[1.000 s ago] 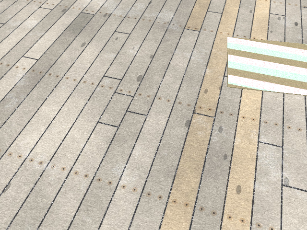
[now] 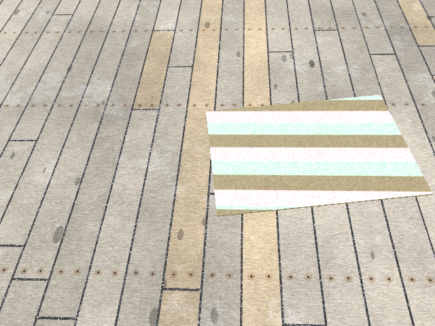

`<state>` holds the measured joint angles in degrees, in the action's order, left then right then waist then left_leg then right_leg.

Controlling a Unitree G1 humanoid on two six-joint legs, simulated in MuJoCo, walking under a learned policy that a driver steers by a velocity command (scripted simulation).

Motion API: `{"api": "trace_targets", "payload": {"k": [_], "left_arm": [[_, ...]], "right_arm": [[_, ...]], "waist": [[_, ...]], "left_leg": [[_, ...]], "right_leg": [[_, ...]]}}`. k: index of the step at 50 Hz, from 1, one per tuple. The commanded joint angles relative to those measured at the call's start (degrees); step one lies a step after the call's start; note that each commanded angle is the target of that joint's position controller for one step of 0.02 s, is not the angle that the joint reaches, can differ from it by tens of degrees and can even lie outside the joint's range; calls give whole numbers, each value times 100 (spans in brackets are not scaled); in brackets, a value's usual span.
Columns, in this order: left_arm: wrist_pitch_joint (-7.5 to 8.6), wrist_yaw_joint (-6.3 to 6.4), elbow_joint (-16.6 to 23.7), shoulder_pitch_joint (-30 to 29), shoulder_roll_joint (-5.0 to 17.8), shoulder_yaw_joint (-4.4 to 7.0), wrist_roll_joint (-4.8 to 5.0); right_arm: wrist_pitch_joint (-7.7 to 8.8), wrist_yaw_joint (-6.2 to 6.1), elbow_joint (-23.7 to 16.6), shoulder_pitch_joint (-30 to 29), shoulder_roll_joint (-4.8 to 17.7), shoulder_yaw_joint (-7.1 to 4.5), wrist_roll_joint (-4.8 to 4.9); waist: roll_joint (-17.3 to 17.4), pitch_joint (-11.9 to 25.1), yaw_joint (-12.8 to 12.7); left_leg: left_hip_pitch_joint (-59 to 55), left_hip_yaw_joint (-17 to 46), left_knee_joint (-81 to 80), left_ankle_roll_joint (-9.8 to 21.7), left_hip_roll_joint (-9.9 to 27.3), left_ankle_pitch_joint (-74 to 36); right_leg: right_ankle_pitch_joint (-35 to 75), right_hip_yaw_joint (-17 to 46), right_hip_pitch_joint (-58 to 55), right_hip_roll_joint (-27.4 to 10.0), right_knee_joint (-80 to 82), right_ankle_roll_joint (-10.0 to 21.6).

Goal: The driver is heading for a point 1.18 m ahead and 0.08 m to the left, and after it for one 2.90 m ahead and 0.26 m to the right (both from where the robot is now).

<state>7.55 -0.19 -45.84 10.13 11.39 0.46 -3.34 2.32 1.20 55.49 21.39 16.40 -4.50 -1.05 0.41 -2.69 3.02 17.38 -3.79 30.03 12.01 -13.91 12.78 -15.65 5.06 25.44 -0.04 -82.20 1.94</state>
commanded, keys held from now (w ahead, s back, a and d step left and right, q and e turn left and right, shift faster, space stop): w+q+shift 0.22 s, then w+shift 0.26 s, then w+e+shift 0.52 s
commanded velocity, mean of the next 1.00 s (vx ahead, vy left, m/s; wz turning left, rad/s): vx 1.00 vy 0.00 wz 0.08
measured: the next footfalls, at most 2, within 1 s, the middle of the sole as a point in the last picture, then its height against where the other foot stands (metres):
right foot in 0.30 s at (274, 309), level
left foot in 0.72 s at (158, 238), level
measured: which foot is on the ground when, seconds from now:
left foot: down 0.00-0.32, up 0.34-0.70, down 0.72-1.00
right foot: up 0.00-0.28, down 0.30-0.72, up 0.74-1.00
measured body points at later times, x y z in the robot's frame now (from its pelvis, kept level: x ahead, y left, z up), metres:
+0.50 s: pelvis +0.46 -0.02 +0.02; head +0.48 -0.01 +0.47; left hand +0.40 +0.26 -0.11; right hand +0.69 -0.24 -0.08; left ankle +0.38 +0.06 -0.62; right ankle +0.48 -0.14 -0.72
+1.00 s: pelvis +0.88 +0.12 +0.02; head +0.90 +0.13 +0.47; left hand +1.05 +0.40 -0.07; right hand +0.87 -0.17 -0.10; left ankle +0.75 +0.22 -0.72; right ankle +1.01 +0.02 -0.63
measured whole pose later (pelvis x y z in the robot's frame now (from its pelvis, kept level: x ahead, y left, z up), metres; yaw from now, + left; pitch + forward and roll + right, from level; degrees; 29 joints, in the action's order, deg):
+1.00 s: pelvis +0.88 +0.12 +0.02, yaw +3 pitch +2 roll +2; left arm 0.8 -3.9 -41.4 7.1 18.8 3.9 -1.5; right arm 6.7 0.1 51.1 27.1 17.7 -3.6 -1.2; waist -2.7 0.5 2.8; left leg -2.2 -12.2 16.5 -1.1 -0.2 20.1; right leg -5.0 -2.7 45.3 -5.2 -63.8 5.5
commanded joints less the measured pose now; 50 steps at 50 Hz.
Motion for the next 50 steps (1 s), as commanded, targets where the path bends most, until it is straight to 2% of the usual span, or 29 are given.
{"api": "trace_targets", "payload": {"k": [1,4,8,11,13,14,15,16,17,18,19,20,21,24,27,29,31,33,35,36,37,38,39,40,41,42,45,47,50], "left_arm": [[-160,-51,623,171,480,-15,-196],[-225,-93,1195,-1045,589,-96,-94],[-214,-149,1501,-1851,430,-201,62],[-177,-85,1660,-1937,477,-221,129],[-117,40,1518,-1295,875,-49,130],[-82,102,1258,-399,1162,87,173],[-63,197,913,900,1486,241,130],[-102,266,760,2008,1764,365,97],[-104,131,574,1559,2134,490,-98],[-160,36,796,1026,1332,459,-32],[-148,11,684,818,891,349,21],[-123,-20,497,782,780,326,-13],[-87,-1,318,1011,783,313,-27],[35,-40,-107,1265,602,256,147],[59,-32,-198,1312,877,304,254],[41,-69,-95,1146,1080,363,276],[43,-117,-155,1383,1427,444,334],[25,-141,-220,1603,1637,460,340],[-43,-111,-367,1795,1743,477,335],[-47,-104,-282,1666,1599,440,328],[-50,-79,-55,1968,599,237,359],[-106,-51,122,2125,779,265,562],[-194,-22,136,1497,1022,325,456],[-236,-77,158,1140,941,304,368],[-304,-125,90,938,874,322,319],[-392,-185,143,1168,729,305,262],[-646,-289,338,588,507,288,199],[-676,-380,606,106,431,238,149],[-645,-503,935,-559,502,165,192]], "right_arm": [[277,-70,-398,-67,352,12,74],[402,-57,-517,230,497,-6,128],[339,-54,-462,965,645,-99,194],[279,-90,-542,1011,735,-142,159],[336,-126,-522,895,863,-165,119],[381,-120,-620,527,1120,-214,92],[450,-95,-732,122,1073,-208,42],[533,-90,-978,-161,427,-50,-46],[450,-80,-1073,1151,-4,122,456],[333,-163,-830,654,408,129,190],[299,-92,-972,-78,466,97,83],[287,-31,-1183,-542,366,125,-31],[251,46,-1305,-781,252,161,-133],[133,171,-1595,-958,10,270,-179],[177,247,-2185,-1860,152,377,-283],[245,356,-2301,-2194,70,490,-173],[263,367,-2295,-2348,172,481,-101],[284,242,-2249,-2189,402,399,-104],[327,53,-1799,-792,732,213,-222],[349,-77,-1604,110,1060,74,-316],[377,-166,-1584,740,1599,-51,-508],[296,-150,-1638,677,1627,-94,-363],[279,-137,-1634,60,1116,-12,-275],[318,-116,-1608,-268,725,65,-207],[344,-87,-1518,-337,508,117,-231],[374,-119,-1447,-361,529,113,-162],[528,-58,-1130,-216,138,182,5],[592,-69,-1006,-178,111,183,23],[624,-117,-942,-393,282,147,2]], "waist": [[-785,-254,-650],[-514,-669,-313],[130,-241,337],[500,62,379],[538,594,16],[525,1077,-540],[456,1644,-1206],[-645,2473,-1568],[-2538,3096,-562],[-924,2312,-737],[-292,1367,-778],[140,860,-679],[97,657,-650],[-339,225,-314],[-453,-235,-168],[-395,-362,-186],[-395,-348,-256],[-457,-87,-197],[-368,863,478],[-304,1364,917],[1145,2224,703],[1543,2767,538],[770,1595,344],[445,887,246],[149,499,122],[672,525,-159],[442,-5,-339],[485,-157,-404],[307,-422,-526]], "left_leg": [[179,3273,-2153,835,1865,726],[1008,2661,-2417,636,1420,-665],[-173,2461,-1847,11,1197,-3189],[-1058,2608,-1130,-182,1295,-4496],[-1488,2678,-171,-343,1451,-5435],[-1505,2639,672,-355,1480,-5271],[-878,2453,1967,-377,1364,-4615],[106,1855,3820,-377,852,-1193],[1926,1337,5469,-660,547,1496],[2438,1230,5369,-529,1163,753],[2466,1165,4985,-551,1269,370],[2397,1147,4666,-549,1410,271],[2384,1166,4552,-548,1504,364],[2568,1246,3993,-611,1673,504],[2749,831,2642,-801,2001,-161],[1306,409,1265,-893,1836,-949],[379,131,924,-904,1580,-1287],[82,91,555,-846,1384,-1037],[-1635,62,240,-748,1130,-545],[-3014,613,373,-706,1815,-32],[-4208,2980,-89,-558,3714,1957],[-3991,5096,-1314,-267,4278,2724],[-3211,4205,-1415,-336,3850,2796],[-2456,3229,-1403,-371,3596,1801],[-1913,2433,-1503,-559,3237,648],[-1649,2105,-1595,-476,3263,431],[-1293,997,-1959,-618,3059,-681],[-1200,273,-2147,-667,2913,-1392],[-937,-767,-2435,-863,2584,-1984]], "right_leg": [[-121,45,1354,-562,513,-226],[869,-458,993,-639,2330,-489],[2283,-741,573,-116,4157,-382],[1999,-679,175,174,5030,-269],[1811,-586,-964,350,5487,-117],[1663,-506,-1832,234,5628,-13],[1262,-221,-3184,-215,5336,147],[123,1143,-4504,-1413,5143,280],[-446,4322,-5544,-2834,5975,1422],[-1995,4032,-4816,-2259,6285,1253],[-1699,3123,-3807,-1957,6533,1095],[-1010,2574,-3066,-1726,6690,998],[-493,2207,-2699,-1605,6716,1016],[-341,1511,-2039,-1363,7195,876],[269,1060,-1518,-1225,7689,999],[918,467,-508,-844,7995,848],[1858,431,-441,-968,8172,838],[3627,327,-1283,-1033,7412,763],[4625,36,-1444,-737,5149,537],[3336,-13,-338,-433,3576,471],[-937,-195,993,40,1278,394],[-966,9,1602,185,187,478],[-292,-27,2057,-219,100,501],[63,-94,2079,-398,416,458],[132,-67,1838,-522,620,423],[110,-111,1714,-574,710,345],[221,-187,2011,-784,867,298],[815,-353,2181,-799,1197,308],[1724,-758,1662,-666,2668,447]]}}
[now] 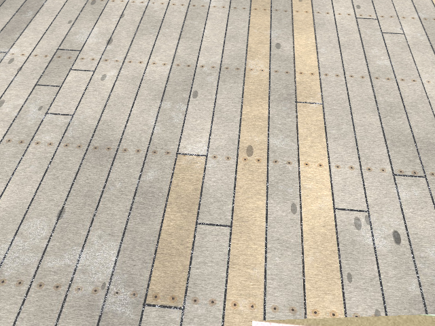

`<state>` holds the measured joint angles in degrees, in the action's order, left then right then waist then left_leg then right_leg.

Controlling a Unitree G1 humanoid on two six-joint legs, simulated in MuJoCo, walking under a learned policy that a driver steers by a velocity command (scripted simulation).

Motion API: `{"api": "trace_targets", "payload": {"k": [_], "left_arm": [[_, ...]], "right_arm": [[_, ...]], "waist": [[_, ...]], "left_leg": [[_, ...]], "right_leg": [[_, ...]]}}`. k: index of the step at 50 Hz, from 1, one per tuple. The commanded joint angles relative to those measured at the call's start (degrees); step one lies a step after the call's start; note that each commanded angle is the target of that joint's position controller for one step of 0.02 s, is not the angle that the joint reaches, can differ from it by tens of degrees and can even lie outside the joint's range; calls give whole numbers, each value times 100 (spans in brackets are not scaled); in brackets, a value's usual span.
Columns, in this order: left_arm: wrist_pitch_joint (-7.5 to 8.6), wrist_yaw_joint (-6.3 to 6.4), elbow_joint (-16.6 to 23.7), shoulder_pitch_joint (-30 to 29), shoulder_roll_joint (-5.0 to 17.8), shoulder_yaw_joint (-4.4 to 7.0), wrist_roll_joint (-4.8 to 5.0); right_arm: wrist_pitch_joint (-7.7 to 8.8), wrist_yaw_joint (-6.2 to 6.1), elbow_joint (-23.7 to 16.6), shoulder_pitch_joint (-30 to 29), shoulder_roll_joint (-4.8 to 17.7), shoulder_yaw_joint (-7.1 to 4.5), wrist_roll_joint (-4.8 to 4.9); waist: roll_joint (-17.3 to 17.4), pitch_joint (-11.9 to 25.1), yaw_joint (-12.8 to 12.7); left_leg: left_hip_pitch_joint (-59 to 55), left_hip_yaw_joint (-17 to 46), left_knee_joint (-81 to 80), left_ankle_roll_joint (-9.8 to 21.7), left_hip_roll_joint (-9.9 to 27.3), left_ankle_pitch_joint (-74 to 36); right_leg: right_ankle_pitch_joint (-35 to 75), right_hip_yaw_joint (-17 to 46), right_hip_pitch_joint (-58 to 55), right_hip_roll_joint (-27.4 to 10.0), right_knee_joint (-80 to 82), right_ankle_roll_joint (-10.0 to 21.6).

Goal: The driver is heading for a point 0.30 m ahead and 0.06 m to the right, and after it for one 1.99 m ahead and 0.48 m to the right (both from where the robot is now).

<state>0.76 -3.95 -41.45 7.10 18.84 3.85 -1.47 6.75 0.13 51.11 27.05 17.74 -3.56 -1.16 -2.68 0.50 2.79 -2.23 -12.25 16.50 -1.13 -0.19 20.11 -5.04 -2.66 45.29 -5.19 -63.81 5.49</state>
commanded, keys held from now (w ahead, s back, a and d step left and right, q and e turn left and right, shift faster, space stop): w+e+shift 0.08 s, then e+shift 0.30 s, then shift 0.06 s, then q+shift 0.56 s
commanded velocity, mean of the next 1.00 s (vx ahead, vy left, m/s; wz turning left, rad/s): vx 0.31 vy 0.00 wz -0.22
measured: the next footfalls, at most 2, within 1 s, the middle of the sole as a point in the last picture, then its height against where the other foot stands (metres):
right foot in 0.16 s outside the picture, level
left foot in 0.56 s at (226, 285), level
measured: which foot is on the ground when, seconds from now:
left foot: down 0.00-0.16, up 0.18-0.54, down 0.56-0.94, up 0.96-1.00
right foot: up 0.00-0.14, down 0.16-0.58, up 0.60-0.88, down 0.90-1.00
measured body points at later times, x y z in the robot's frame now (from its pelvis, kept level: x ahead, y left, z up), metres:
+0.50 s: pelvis +0.36 -0.03 +0.00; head +0.39 -0.06 +0.45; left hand +0.59 +0.19 -0.10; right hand +0.49 -0.36 -0.05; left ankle +0.60 +0.03 -0.69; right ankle +0.31 -0.06 -0.73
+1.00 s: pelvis +0.45 -0.07 +0.01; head +0.48 -0.09 +0.45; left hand +0.65 +0.17 -0.09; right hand +0.53 -0.39 -0.09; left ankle +0.57 +0.01 -0.69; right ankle +0.45 -0.19 -0.73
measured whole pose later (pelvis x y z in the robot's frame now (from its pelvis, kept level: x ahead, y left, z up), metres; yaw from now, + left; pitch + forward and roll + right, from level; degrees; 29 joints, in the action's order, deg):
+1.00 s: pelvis +0.45 -0.07 +0.01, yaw -11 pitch +2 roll +0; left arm -0.1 1.5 -41.3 9.6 15.4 4.0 -2.0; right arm -2.5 -1.5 34.9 12.9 18.7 -6.4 1.8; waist 2.0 -2.3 1.4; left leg 32.3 11.4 45.6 -1.6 -9.3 20.9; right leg -11.5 4.7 16.4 2.8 -26.7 0.6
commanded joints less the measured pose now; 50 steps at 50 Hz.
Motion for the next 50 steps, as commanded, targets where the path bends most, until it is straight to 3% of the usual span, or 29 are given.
{"api": "trace_targets", "payload": {"k": [1,4,6,7,8,9,10,11,12,13,15,16,18,22,25,27,28,29,30,31,34,36,38,44,46,47,48,49,50], "left_arm": [[44,-172,555,-484,-218,-196,-3],[58,-179,539,-459,-31,-183,10],[121,-81,182,927,269,-69,-44],[163,26,-194,2144,484,64,-75],[157,197,-341,2201,679,195,-48],[102,242,-150,1774,1500,345,-163],[22,264,120,1985,1811,527,-17],[186,200,528,1425,1562,457,243],[284,180,566,900,1242,385,362],[337,173,681,438,954,280,366],[381,215,835,39,792,261,229],[364,254,817,18,652,234,274],[265,421,707,192,780,293,279],[-156,751,572,645,585,308,416],[-175,813,478,932,163,154,248],[-113,757,479,740,-88,36,116],[-51,697,506,695,-165,-7,50],[16,650,512,1080,-170,-9,11],[24,562,422,1634,63,-8,78],[8,498,496,1354,584,99,98],[-238,494,735,224,436,106,34],[-260,509,748,295,100,31,93],[-208,546,619,298,-54,23,142],[-50,492,388,372,139,129,240],[-18,525,217,856,482,261,166],[-5,486,189,855,1033,378,-77],[33,519,437,125,728,313,-242],[55,606,623,-370,367,206,-182],[55,673,737,-680,122,127,-52]], "right_arm": [[174,-33,-448,-840,244,38,13],[102,-122,-387,-511,743,-46,8],[-97,-216,-490,-690,1126,-152,-15],[-172,-213,-577,-859,1155,-169,-10],[-157,-105,-657,-813,951,-138,72],[-146,-60,-932,12,174,37,-44],[-136,-108,-1292,-308,533,51,54],[185,-127,-1693,-987,743,59,215],[253,-179,-1787,-1360,714,37,261],[194,-237,-1657,-1378,730,18,172],[-10,-267,-1629,-1067,860,-99,95],[-59,-272,-1699,-1218,810,-113,18],[-94,-300,-1994,-1774,297,7,-76],[-110,-180,-2006,-2337,105,60,57],[-64,-29,-2040,-2673,171,61,44],[39,19,-1866,-2251,275,-14,-5],[90,22,-1725,-1872,318,-36,-45],[84,10,-1745,-1694,523,-48,-155],[3,-7,-1655,-1467,442,-38,-206],[-91,-17,-1809,-1526,513,-110,-24],[-415,-111,-2078,-1771,796,-197,133],[-575,-122,-2193,-2104,720,-212,165],[-710,-129,-2182,-2018,684,-271,168],[-879,-237,-2127,-1683,822,-469,282],[-903,-256,-2157,-1656,658,-434,328],[-870,-231,-2413,-1843,379,-372,400],[-788,-173,-2243,-1478,763,-482,320],[-795,-128,-2065,-1294,1061,-575,279],[-862,-147,-1863,-1054,999,-571,238]], "waist": [[472,-823,-443],[581,-544,-570],[714,181,-1290],[618,815,-1763],[-135,793,-1573],[-1217,1016,-615],[-502,2593,-1041],[-102,2380,-964],[678,1366,-594],[1167,697,-240],[956,196,188],[961,63,186],[595,89,82],[154,879,-427],[-390,723,-701],[-439,703,-414],[-283,882,-275],[612,1216,-439],[1962,1729,-499],[1531,1670,-330],[114,703,-192],[499,219,-477],[905,446,-420],[1469,662,-369],[1167,818,-561],[-736,616,-463],[-1131,540,-196],[-803,387,-17],[-436,322,83]], "left_leg": [[1002,-176,-1170,412,1121,-3156],[248,-452,-366,274,1223,-6608],[130,-366,1792,259,1377,-8078],[540,-211,3477,255,1435,-7524],[1627,-251,5390,21,685,-3646],[3934,135,7934,-304,-71,1608],[4595,1393,8598,-300,-202,1201],[4722,2227,8067,-154,-235,1095],[4941,2182,7370,-111,-20,804],[4594,2128,7030,-161,147,575],[3818,2138,6236,-336,377,545],[3496,2029,5511,-360,417,454],[3215,1683,4351,-409,94,-110],[2467,1373,2139,-436,-532,-2223],[2515,1516,1562,-270,-279,-2998],[2195,1581,971,52,-63,-3096],[1536,1727,711,310,74,-3806],[387,2776,1123,1120,883,-5910],[-577,4622,964,2351,2098,-5983],[-266,5385,557,2400,2055,-4402],[1106,4949,41,1621,1325,-778],[2132,4252,-230,1129,584,-14],[2247,3843,-276,1001,187,-233],[2005,4566,-386,822,270,852],[2897,4178,288,352,-176,1381],[4247,2881,1888,184,-920,1518],[4415,2478,3502,-45,-669,1096],[4223,2261,4253,-172,-407,686],[4004,2113,4777,-229,-381,356]], "right_leg": [[848,-308,-648,-4,1353,187],[746,-925,-1583,657,2020,487],[349,-930,-2983,1128,2301,613],[586,-587,-4337,1214,2663,780],[997,-28,-5180,1062,3240,841],[5206,2161,-6786,-641,2311,1542],[4161,3895,-7531,-1143,3202,2389],[1944,4546,-7082,-1017,4120,2248],[1075,4323,-6021,-837,4477,1977],[1328,3991,-4821,-687,4640,1717],[2721,3211,-3269,-358,4684,1632],[3014,2709,-2681,-7,4660,1449],[4114,2206,-2158,534,4340,1204],[2899,1839,-2487,1049,3675,177],[1767,2116,-2993,674,3446,104],[1893,2122,-3373,473,2857,69],[1956,1878,-3351,608,2224,-68],[116,1561,-2576,1109,845,-440],[-3035,1202,-1517,1313,-305,-900],[-3127,1159,-1191,1152,-800,-925],[-2344,1145,-784,1060,-1314,-882],[-2185,915,-1393,1015,255,-763],[-2146,613,-2106,1230,1298,-763],[-1259,932,-3079,1215,3446,-497],[-979,1280,-4421,398,4394,-128],[-1474,2977,-4637,-980,4910,669],[-1025,3394,-4055,-1708,5063,933],[-697,2799,-3578,-1533,5001,826],[-448,2132,-3374,-1091,4842,559]]}}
